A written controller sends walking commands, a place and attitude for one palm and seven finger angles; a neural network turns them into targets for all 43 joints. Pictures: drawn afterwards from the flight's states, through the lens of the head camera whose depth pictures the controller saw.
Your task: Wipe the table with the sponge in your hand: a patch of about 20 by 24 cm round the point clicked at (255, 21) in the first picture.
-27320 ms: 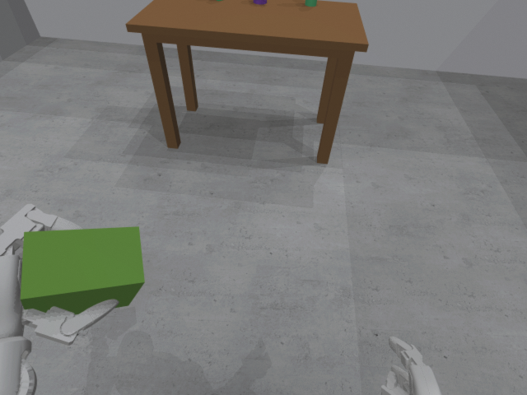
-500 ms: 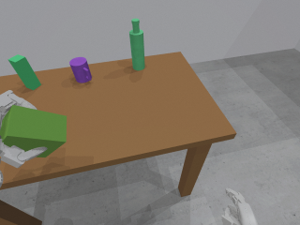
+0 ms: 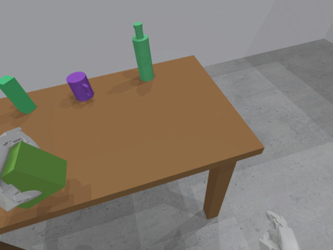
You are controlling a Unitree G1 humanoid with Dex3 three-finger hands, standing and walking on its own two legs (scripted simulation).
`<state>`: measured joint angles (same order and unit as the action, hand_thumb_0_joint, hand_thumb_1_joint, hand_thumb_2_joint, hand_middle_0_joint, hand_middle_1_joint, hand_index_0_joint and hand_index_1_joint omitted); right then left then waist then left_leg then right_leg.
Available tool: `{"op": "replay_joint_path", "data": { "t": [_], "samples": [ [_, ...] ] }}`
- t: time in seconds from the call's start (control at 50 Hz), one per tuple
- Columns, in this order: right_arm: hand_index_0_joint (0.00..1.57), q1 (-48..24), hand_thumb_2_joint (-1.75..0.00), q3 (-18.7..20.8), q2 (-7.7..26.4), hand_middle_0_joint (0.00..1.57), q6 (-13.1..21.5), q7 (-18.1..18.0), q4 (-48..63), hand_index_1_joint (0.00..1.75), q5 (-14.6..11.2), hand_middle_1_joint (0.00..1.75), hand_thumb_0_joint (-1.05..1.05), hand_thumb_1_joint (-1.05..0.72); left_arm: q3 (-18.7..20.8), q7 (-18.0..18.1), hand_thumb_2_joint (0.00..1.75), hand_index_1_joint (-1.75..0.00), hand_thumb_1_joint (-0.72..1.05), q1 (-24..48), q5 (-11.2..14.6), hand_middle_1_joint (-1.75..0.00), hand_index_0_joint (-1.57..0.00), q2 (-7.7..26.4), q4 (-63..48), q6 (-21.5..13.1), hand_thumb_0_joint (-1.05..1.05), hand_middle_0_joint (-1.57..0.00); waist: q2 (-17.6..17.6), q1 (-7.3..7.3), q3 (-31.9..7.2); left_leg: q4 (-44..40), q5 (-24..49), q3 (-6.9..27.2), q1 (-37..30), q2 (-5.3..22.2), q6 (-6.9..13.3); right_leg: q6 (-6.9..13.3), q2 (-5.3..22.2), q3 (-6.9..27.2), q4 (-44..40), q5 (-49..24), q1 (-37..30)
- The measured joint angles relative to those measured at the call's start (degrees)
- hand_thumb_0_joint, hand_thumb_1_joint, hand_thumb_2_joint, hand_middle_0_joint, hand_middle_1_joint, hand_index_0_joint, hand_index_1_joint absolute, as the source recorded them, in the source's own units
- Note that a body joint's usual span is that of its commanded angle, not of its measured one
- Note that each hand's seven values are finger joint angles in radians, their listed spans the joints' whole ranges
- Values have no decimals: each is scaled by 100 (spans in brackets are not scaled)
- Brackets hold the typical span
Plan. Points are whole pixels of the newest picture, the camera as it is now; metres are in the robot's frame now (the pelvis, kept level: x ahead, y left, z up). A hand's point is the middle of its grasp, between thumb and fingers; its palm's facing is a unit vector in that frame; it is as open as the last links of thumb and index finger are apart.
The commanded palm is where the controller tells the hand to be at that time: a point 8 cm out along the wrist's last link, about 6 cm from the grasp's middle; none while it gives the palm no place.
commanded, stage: turn the palm down, sponge in hand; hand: left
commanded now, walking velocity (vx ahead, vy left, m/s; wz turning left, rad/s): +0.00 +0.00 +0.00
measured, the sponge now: (32, 179) +0.21 +0.32 +0.10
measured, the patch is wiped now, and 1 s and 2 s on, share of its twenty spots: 0.00 0.00 0.00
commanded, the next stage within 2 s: move the sponge above the wiping area in 1.18 s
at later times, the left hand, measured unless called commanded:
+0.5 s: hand (20, 187) +0.19 +0.31 +0.13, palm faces +0.04 -0.26 -0.97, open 10.6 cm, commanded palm +0.16 +0.32 +0.21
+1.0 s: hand (37, 184) +0.20 +0.28 +0.13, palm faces +0.00 -0.06 -1.00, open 10.6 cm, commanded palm +0.17 +0.29 +0.21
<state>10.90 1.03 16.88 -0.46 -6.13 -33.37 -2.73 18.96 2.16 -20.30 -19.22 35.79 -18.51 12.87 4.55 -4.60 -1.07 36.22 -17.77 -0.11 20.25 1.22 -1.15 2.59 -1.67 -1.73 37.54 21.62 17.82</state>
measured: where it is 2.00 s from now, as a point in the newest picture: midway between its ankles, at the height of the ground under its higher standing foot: outside the picture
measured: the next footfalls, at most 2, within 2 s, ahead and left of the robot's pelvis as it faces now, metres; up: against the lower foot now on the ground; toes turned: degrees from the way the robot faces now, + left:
none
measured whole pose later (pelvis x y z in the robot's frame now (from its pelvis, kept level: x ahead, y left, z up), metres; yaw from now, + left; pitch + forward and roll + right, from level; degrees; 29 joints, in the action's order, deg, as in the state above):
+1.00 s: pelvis -0.03 +0.01 +0.02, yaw +0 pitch -4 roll +0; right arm 0.3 -2.7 15.3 -1.1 -3.9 -37.8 -1.0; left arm -3.1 -2.5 -11.2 -49.3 32.0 -16.5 15.6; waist 7.0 -7.5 2.4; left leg 24.0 -10.1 -0.5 9.5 0.7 -0.2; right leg 2.1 -1.4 -1.2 24.9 13.6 7.0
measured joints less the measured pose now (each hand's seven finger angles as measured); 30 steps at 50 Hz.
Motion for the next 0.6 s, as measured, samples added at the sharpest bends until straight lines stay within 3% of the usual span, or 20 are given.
{"op": "replay_joint_path", "data": {
  "t": [0.04, 0.1, 0.16, 0.2, 0.3, 0.36, 0.42, 0.5, 0.54, 0.6],
  "samples": [
    [20, -55, -90, -23, -12, 20, 75, -47, 46, 30, 13, 30, 1, -91, -225, -103, 101, -131, -55, -52, -182, -131, -70, -127, -173, -4, -1, -69, 23, -17, 21, -26, 22, -11, -21, -21, 37, -37, 21, 11, -68, -47, -40],
    [20, -154, -90, -59, -100, 20, 190, -76, 78, 30, 86, 30, 1, -91, -654, -139, 101, -131, -55, -228, -487, -131, -70, -283, -638, -360, -1, -69, 5, -36, -18, -56, 44, -38, -46, -53, 92, -94, 54, 37, -155, -108, -87],
    [20, -260, -90, -124, -231, 20, 220, -23, 89, 30, 149, 30, 1, -91, -990, 40, 101, -131, -55, -281, -860, -131, -70, -227, -967, -660, -1, -69, -38, -36, -89, -92, 71, -50, -88, -77, 132, -136, 78, 48, -246, -166, -156],
    [20, -341, -90, -170, -306, 20, 163, 39, 60, 30, 143, 30, 1, -91, -1056, 228, 101, -131, -55, -139, -1042, -131, -70, -136, -942, -634, -1, -69, -39, -56, -125, -136, 103, -54, -144, -83, 146, -153, 83, 52, -334, -221, -231],
    [20, -588, -90, -331, -352, 20, -123, 135, -92, 30, 40, 30, 1, -91, -920, 448, 101, -131, -55, 648, -1233, -130, -70, -148, -228, 340, 0, -69, 73, -125, -103, -392, 281, -75, -368, -123, 189, -204, 122, 72, -625, -427, -468],
    [20, -703, -90, -459, -310, 20, -228, 123, -115, 30, -32, 30, 1, -91, -922, 156, 101, -131, -55, 943, -1401, -130, -70, -189, 119, 1005, 0, -69, 130, -135, -7, -610, 436, -79, -521, -175, 233, -238, 171, 73, -800, -554, -609],
    [20, -778, -90, -523, -253, 20, -209, 77, -82, 30, -68, 30, 1, -91, -1222, -282, 101, -131, -55, 995, -1649, -130, -70, -301, 126, 1257, 0, -69, 165, -160, 130, -782, 571, -65, -629, -230, 279, -267, 222, 56, -934, -656, -712],
    [20, -875, -90, -535, -248, 20, -97, 62, -85, 30, 35, 30, 1, -91, -1818, -663, 101, -130, -55, 852, -2057, -130, -70, -436, -153, 803, 0, -69, 139, -222, 316, -916, 683, -67, -722, -266, 312, -274, 256, 56, -1015, -737, -782],
    [20, -913, -90, -539, -289, 20, -54, 71, -127, 30, 106, 30, 1, -91, -1999, -627, 102, -130, -54, 769, -2271, -130, -70, -383, -306, 434, 0, -69, 104, -261, 366, -937, 696, -81, -762, -253, 306, -255, 243, 72, -1027, -753, -810],
    [20, -945, -90, -523, -371, 20, -78, 134, -249, 30, 170, 30, 1, -91, -1969, -347, 102, -130, -54, 756, -2487, -130, -70, -239, -326, 53, 0, -69, 82, -320, 368, -971, 698, -82, -842, -203, 269, -206, 190, 78, -1107, -784, -902]
  ]
}}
